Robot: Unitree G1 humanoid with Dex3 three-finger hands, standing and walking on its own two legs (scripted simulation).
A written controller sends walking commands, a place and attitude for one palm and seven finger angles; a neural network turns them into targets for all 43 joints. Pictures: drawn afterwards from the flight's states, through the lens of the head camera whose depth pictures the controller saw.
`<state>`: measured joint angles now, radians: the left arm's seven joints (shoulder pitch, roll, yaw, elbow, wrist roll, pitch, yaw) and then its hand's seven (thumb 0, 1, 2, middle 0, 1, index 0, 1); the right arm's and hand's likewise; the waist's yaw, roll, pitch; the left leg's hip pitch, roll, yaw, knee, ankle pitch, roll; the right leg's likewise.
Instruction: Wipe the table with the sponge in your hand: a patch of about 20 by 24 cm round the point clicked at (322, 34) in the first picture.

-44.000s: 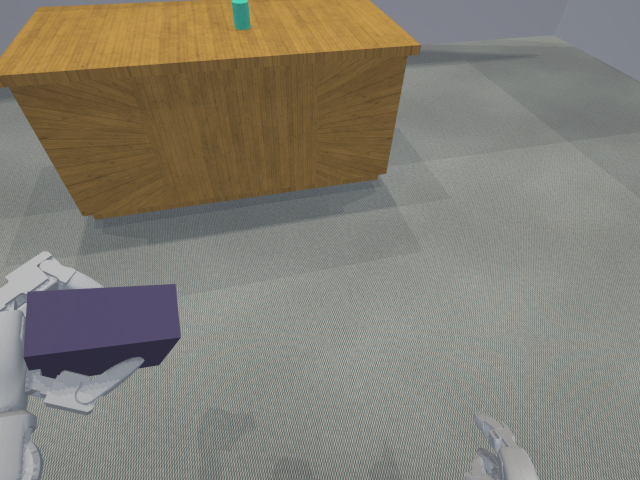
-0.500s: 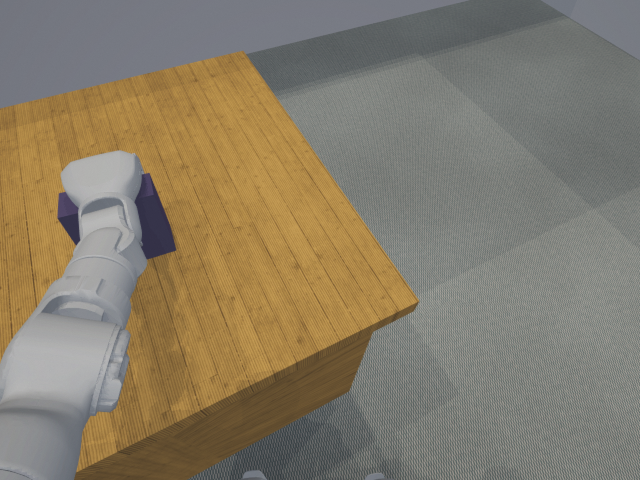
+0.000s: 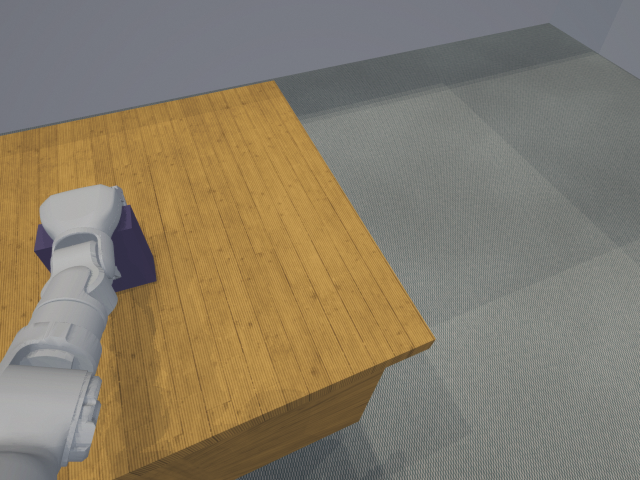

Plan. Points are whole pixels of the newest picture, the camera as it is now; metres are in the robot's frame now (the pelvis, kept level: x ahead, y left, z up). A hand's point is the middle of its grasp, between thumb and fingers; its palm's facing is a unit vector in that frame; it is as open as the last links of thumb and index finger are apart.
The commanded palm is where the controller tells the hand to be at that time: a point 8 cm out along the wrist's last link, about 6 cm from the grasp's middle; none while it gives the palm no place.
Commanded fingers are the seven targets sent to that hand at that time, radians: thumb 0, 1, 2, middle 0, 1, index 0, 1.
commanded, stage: wipe back along the first lane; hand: left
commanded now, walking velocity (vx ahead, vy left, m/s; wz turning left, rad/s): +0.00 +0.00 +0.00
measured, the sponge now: (106, 263) +0.41 +0.32 +0.00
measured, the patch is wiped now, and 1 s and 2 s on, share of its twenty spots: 0.95 0.95 0.95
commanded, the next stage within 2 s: lift the sponge slowly off the table in 1.68 s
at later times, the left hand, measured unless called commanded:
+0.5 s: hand (94, 266) +0.38 +0.31 +0.03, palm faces -0.07 -0.01 -1.00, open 9.6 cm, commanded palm +0.34 +0.29 +0.06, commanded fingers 0.00 0.10 1.30 -1.20 -1.60 -1.20 -1.60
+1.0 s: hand (97, 299) +0.33 +0.29 +0.03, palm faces -0.04 -0.03 -1.00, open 9.6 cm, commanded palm +0.29 +0.27 +0.06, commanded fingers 0.00 0.10 1.30 -1.20 -1.60 -1.20 -1.60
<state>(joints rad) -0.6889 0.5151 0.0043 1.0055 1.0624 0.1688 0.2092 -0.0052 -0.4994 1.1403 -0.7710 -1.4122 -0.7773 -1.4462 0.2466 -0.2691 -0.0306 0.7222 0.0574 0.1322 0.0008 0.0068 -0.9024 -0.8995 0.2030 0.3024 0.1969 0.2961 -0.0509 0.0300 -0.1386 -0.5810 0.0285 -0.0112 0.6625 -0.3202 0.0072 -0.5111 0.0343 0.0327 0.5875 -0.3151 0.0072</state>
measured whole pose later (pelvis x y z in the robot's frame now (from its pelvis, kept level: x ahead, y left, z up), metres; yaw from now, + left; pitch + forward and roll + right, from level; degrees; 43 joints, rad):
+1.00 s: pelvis +0.00 +0.01 +0.01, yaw +2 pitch +7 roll -1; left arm -0.31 0.38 -0.14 0.55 1.01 0.31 0.22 -0.01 -0.45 1.11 -0.72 -1.46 -0.73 -1.49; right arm 0.13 -0.25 0.00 0.67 0.08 0.15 -0.01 0.01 -0.90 -0.90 0.20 0.30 0.20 0.30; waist 0.04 0.05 -0.12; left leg -0.43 0.00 -0.02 0.61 -0.31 0.02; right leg -0.37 0.00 0.02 0.56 -0.32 0.01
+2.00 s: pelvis -0.01 +0.00 +0.01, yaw +1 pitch +2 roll -1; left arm 0.02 0.34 -0.17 0.19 1.00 0.35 0.20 0.02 -0.45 1.09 -0.72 -1.45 -0.76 -1.45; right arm 0.06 -0.24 0.01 0.68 0.06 0.10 -0.02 0.01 -0.90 -0.90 0.20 0.30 0.20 0.30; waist 0.09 0.07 -0.08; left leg -0.32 0.01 -0.01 0.57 -0.28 0.00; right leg -0.27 0.01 0.03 0.54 -0.31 0.00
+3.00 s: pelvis -0.02 -0.01 +0.02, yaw +1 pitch -3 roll +0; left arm 0.01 0.38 -0.18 0.07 0.96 0.35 0.06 -0.01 -0.48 1.09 -0.78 -1.39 -0.81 -1.39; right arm 0.02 -0.25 0.02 0.70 0.05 0.08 -0.04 0.01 -0.90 -0.90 0.20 0.30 0.20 0.30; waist 0.11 0.09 -0.01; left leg -0.16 0.01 -0.02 0.42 -0.21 -0.01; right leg -0.11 0.02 0.03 0.40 -0.24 -0.01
